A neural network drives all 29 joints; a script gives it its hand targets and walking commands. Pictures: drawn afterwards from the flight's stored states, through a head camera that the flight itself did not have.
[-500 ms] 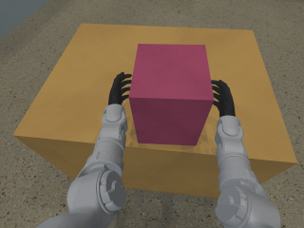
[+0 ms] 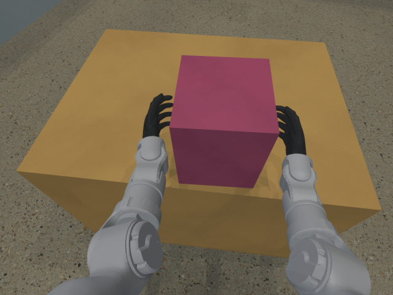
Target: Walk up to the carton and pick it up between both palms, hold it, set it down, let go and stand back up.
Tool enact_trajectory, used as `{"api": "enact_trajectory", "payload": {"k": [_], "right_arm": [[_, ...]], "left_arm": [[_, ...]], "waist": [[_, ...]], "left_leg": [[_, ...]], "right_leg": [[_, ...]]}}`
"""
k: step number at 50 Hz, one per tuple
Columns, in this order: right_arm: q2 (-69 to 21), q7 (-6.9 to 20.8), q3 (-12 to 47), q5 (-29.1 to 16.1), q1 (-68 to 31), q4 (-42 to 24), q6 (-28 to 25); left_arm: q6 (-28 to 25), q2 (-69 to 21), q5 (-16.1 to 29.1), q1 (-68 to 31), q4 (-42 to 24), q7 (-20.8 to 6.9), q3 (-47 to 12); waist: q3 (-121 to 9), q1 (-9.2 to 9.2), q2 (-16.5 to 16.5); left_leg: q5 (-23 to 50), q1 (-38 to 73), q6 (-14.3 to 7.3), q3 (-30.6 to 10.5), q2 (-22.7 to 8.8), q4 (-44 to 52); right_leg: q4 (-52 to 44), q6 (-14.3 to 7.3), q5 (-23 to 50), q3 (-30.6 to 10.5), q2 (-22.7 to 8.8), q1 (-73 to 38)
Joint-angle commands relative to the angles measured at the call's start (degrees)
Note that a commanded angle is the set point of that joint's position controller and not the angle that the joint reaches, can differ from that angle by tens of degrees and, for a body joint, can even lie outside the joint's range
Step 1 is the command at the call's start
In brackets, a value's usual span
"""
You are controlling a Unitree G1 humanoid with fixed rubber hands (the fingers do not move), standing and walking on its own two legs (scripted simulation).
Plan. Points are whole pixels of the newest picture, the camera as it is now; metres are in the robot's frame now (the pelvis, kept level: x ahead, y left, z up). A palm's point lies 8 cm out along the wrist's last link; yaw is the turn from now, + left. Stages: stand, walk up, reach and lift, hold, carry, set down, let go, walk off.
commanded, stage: reach and lift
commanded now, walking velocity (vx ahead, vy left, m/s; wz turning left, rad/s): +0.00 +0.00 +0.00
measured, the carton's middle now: (220, 126) +0.51 -0.04 +0.00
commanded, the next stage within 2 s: none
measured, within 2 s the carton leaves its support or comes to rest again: leaves its support in 0.10 s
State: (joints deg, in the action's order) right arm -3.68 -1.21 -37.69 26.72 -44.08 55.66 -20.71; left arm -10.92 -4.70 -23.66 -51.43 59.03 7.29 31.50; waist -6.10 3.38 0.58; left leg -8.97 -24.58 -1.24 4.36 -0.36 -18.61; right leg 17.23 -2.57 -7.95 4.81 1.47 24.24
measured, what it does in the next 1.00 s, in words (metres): stands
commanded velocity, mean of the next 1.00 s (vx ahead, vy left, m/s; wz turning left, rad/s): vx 0.00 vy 0.00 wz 0.00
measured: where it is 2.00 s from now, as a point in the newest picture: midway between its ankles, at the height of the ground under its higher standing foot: outside the picture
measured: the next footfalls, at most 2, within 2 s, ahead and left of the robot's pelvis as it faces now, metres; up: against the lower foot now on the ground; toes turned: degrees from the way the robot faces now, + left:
none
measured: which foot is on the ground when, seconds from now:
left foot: down 0.00-1.00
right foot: down 0.00-1.00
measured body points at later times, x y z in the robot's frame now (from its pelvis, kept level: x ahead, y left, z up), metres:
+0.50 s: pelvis -0.03 +0.00 +0.00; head +0.02 +0.04 +0.44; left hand +0.42 +0.12 +0.07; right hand +0.39 -0.17 +0.08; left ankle -0.02 +0.10 -0.75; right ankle -0.01 -0.09 -0.75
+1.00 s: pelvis -0.03 +0.02 +0.00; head -0.03 +0.04 +0.45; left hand +0.41 +0.15 +0.14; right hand +0.39 -0.14 +0.13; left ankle -0.02 +0.10 -0.75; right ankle -0.01 -0.09 -0.75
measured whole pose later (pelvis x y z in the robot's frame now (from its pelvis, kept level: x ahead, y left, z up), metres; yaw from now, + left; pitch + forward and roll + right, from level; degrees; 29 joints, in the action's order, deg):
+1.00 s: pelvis -0.03 +0.02 +0.00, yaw +0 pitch +3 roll -1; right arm -2.2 -1.3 -34.7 17.2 -50.0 58.8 -3.5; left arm 11.4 -2.0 -19.3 -54.0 54.7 8.8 26.0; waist -3.3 2.3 2.5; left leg -8.8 -13.5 -2.6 4.3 0.5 -19.6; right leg 16.5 -1.3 -6.9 5.0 0.5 12.2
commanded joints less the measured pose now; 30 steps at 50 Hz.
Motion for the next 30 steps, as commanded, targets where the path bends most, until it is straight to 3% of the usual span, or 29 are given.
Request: {"api": "enact_trajectory", "payload": {"k": [1,7,16,22,30], "right_arm": [[-23.0,7.6,18.4,3.9,-33.4,1.2,-5.2],[-22.3,7.1,19.3,3.1,-36.8,2.6,-7.7],[-20.6,6.6,19.2,1.8,-40.4,3.6,-8.1],[-20.2,6.4,19.0,0.0,-42.0,3.8,-5.8],[-20.7,6.9,19.2,-3.7,-44.7,2.7,0.5]], "left_arm": [[-1.5,-25.9,-2.3,-24.5,3.7,-8.0,-15.2],[-2.6,-27.5,-1.2,-27.7,3.7,-7.9,-17.5],[-1.9,-28.3,0.8,-32.2,3.1,-7.8,-20.1],[0.2,-28.2,2.6,-34.7,1.6,-7.6,-21.8],[5.4,-27.4,5.2,-38.2,-0.8,-7.0,-23.0]], "waist": [[-38.6,-0.61,1.0],[-41.2,-0.27,0.2],[-43.6,0.74,-1.1],[-42.8,1.13,-2.0],[-39.5,0.30,-3.1]], "left_leg": [[17.9,4.5,0.9,-1.2,-3.0,0.4],[17.5,3.6,1.6,-1.4,-2.9,0.4],[13.5,5.0,2.4,-1.8,-2.5,0.6],[9.8,6.7,2.8,-2.1,-2.2,1.2],[3.1,8.8,2.7,-2.3,-1.8,2.3]], "right_leg": [[7.8,3.5,45.7,-0.9,-4.2,-30.8],[7.9,3.2,46.2,-1.0,-4.0,-32.2],[6.5,2.7,40.5,-0.9,-3.5,-30.2],[5.1,2.2,34.5,-1.0,-3.1,-28.9],[3.1,1.7,23.6,-1.7,-3.1,-27.2]]}}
